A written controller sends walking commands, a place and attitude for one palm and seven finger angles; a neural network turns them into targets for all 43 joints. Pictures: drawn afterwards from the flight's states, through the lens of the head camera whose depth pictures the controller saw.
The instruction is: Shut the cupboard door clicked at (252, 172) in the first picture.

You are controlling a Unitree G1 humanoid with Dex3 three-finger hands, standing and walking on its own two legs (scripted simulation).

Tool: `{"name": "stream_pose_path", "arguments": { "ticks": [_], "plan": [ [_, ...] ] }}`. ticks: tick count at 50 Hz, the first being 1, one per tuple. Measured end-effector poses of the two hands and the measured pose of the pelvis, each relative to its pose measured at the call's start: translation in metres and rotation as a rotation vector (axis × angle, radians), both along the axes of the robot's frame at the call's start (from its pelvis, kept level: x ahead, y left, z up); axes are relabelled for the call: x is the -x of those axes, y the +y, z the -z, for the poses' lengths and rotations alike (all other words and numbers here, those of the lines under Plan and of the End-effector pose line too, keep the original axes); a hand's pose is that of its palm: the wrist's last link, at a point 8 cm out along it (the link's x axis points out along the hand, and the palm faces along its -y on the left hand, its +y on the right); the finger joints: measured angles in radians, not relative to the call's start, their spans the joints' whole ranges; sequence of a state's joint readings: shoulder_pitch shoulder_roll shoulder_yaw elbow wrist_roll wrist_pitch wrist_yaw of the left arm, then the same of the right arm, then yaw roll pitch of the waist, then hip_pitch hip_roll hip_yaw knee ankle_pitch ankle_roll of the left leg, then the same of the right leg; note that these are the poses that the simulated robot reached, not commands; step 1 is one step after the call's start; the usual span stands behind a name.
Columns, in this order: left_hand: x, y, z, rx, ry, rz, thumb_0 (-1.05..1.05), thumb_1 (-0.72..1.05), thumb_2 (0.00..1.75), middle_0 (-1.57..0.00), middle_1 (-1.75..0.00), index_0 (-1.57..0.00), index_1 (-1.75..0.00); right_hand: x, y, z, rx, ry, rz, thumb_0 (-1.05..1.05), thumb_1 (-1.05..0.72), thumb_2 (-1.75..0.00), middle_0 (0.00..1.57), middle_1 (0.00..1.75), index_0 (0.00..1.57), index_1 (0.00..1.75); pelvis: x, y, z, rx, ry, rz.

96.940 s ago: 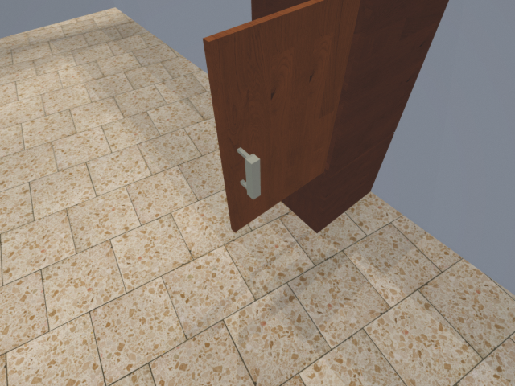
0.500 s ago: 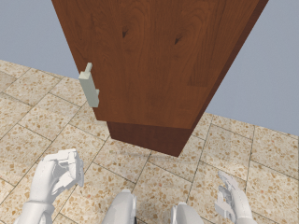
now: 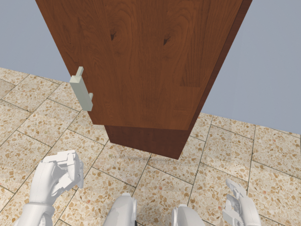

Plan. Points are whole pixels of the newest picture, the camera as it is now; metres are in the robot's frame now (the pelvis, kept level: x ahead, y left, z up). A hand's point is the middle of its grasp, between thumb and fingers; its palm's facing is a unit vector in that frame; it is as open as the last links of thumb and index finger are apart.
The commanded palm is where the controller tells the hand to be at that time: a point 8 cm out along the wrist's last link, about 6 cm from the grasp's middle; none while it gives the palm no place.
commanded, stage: bring the fist close to the handle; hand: left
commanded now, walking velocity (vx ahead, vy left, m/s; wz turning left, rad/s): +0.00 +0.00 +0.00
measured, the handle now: (84, 89) +0.48 +0.24 +0.04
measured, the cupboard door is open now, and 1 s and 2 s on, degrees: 11 11 8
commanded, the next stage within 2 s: push the door shut along its arc in 1.42 s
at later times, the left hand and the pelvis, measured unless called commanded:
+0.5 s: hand (80, 144) +0.30 +0.20 +0.05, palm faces +0.00 -1.00 -0.03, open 3.1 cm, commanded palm +0.28 +0.25 +0.05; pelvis +0.01 +0.00 +0.00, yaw -1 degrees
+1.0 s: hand (89, 121) +0.37 +0.20 +0.04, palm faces +0.00 -1.00 -0.03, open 3.1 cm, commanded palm +0.35 +0.24 +0.05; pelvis +0.00 +0.01 +0.01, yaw -1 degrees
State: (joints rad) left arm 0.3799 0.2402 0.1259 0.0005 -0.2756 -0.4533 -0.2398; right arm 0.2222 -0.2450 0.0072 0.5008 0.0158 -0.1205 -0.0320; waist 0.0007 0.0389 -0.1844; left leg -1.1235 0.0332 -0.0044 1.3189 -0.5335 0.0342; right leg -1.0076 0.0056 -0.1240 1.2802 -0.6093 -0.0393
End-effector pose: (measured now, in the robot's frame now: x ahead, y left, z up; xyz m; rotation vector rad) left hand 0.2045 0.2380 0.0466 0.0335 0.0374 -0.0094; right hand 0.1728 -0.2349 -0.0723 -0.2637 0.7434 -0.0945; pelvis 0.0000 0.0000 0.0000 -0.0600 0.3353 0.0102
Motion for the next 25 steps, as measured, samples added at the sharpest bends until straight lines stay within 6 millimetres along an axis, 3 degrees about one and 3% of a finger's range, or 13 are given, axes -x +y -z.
{"name": "stream_pose_path", "arguments": {
  "ticks": [3,7,13,19,25],
  "plan": [
    [0.003,-0.007,0.007,0.009,0.059,0.021,0.02,0.90,0.90,-1.30,-1.50,-1.30,-1.50,-0.002,0.000,-0.001,-0.009,-0.007,0.007,0.01,-0.90,-0.90,0.20,0.30,0.20,0.30,-0.001,-0.002,-0.001,-0.005,-0.001,0.004],
    [-0.001,-0.002,-0.002,-0.018,-0.004,-0.012,0.02,0.89,0.90,-1.30,-1.50,-1.30,-1.49,-0.004,-0.001,0.000,-0.002,-0.013,-0.003,0.01,-0.90,-0.90,0.20,0.30,0.20,0.30,-0.002,-0.006,0.000,-0.007,0.000,0.006],
    [-0.026,0.017,-0.003,-0.030,-0.088,-0.054,0.02,0.89,0.90,-1.30,-1.50,-1.30,-1.49,-0.003,-0.006,0.011,0.008,0.014,-0.014,0.01,-0.90,-0.90,0.20,0.30,0.20,0.30,0.000,-0.009,0.007,-0.001,0.012,0.000],
    [-0.052,0.005,0.010,0.009,0.008,0.048,0.02,0.90,0.90,-1.30,-1.50,-1.30,-1.50,0.008,-0.011,0.011,0.018,0.048,0.023,0.01,-0.90,-0.90,0.20,0.30,0.20,0.30,-0.002,-0.006,0.003,-0.001,0.019,0.007],
    [-0.072,0.013,-0.005,0.006,-0.059,-0.009,0.02,0.89,0.90,-1.30,-1.50,-1.30,-1.49,0.019,-0.014,0.006,0.024,0.079,0.050,0.01,-0.90,-0.90,0.20,0.30,0.20,0.30,-0.006,-0.001,-0.003,-0.006,0.021,0.018]
  ]
}}
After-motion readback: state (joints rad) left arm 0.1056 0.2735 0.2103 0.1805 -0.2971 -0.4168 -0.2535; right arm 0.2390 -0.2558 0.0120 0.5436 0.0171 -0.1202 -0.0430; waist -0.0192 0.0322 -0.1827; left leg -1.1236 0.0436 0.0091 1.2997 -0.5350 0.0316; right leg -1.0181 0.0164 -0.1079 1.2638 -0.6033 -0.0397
